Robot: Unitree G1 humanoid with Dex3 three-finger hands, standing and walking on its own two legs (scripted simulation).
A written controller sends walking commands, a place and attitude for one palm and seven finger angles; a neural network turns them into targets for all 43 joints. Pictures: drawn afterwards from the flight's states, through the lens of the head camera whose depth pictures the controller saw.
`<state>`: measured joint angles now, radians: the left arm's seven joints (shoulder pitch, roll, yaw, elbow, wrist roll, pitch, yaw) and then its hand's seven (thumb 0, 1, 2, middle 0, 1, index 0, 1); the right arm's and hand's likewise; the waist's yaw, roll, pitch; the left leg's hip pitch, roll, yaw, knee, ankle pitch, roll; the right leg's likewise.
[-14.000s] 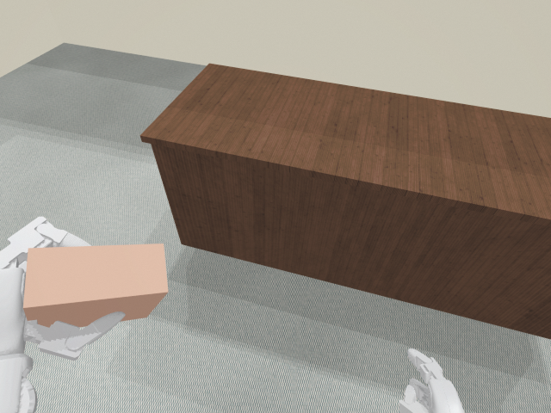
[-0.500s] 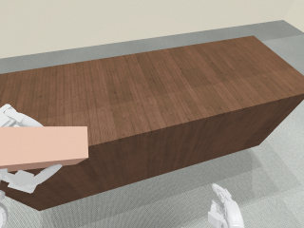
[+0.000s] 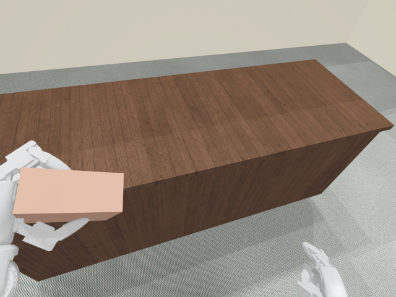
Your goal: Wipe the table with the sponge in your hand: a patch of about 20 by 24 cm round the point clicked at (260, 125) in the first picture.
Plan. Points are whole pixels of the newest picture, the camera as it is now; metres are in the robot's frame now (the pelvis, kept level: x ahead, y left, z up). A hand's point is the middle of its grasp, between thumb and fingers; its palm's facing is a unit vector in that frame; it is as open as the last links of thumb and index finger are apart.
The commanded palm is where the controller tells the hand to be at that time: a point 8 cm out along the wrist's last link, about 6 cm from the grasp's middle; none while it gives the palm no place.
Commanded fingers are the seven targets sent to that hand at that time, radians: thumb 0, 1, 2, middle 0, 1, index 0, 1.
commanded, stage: come to a stop and stand still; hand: left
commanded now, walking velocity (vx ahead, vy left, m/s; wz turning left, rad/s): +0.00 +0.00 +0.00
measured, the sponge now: (86, 199) +0.23 +0.20 +0.13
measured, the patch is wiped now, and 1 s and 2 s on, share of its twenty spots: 0.00 0.00 0.00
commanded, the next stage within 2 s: look again from close up in 0.54 s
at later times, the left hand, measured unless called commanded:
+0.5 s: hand (31, 181) +0.24 +0.27 +0.16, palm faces +0.38 -0.86 -0.35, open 10.0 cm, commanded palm +0.17 +0.30 +0.18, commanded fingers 0.00 0.10 1.30 -1.20 -1.60 -1.20 -1.60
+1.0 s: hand (34, 188) +0.23 +0.27 +0.16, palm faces +0.41 -0.85 -0.34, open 10.0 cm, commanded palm +0.17 +0.30 +0.18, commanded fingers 0.00 0.10 1.30 -1.20 -1.60 -1.20 -1.60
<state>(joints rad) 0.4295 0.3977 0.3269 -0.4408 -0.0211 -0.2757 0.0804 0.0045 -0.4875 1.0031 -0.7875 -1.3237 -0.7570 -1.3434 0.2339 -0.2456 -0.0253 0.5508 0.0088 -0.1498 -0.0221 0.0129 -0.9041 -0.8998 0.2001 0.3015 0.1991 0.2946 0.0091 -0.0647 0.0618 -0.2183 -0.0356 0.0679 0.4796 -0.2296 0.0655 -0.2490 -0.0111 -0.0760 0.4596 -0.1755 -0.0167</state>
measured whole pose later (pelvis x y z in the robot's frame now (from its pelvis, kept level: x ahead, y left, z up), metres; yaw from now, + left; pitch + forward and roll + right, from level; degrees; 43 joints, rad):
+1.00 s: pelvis +0.01 +0.01 +0.01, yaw +1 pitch -2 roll -1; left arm 0.40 0.34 0.32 -0.42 -0.03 -0.20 0.11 0.01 -0.49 1.00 -0.79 -1.32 -0.76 -1.34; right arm 0.21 -0.19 0.03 0.57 0.00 -0.10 -0.04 0.01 -0.90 -0.90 0.20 0.30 0.20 0.30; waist 0.04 -0.01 0.06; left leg -0.17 -0.04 0.06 0.42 -0.22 0.07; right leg -0.17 -0.01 -0.08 0.35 -0.14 0.00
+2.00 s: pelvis +0.08 +0.10 -0.02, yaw -2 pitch -2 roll -2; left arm 0.51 0.39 0.40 -0.51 -0.04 -0.26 0.10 0.01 -0.49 1.01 -0.79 -1.32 -0.76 -1.34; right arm 0.18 -0.22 -0.01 0.61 0.01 -0.04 0.01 0.01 -0.90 -0.90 0.21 0.30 0.20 0.30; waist 0.01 0.03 0.09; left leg -0.54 -0.01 -0.04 1.17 -0.37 0.01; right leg -0.31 -0.02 -0.14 0.60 -0.26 -0.02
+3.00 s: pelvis +0.10 +0.22 +0.00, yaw -6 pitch -1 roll -1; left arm 0.44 0.34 0.32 -0.42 -0.04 -0.23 0.06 0.01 -0.49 1.01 -0.79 -1.32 -0.76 -1.34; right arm 0.24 -0.24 0.00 0.57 0.02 -0.15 -0.03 0.01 -0.90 -0.90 0.20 0.30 0.20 0.30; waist 0.01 0.01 0.02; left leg -0.28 0.02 0.06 0.47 -0.18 0.03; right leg -0.21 0.06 -0.03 0.41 -0.18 -0.04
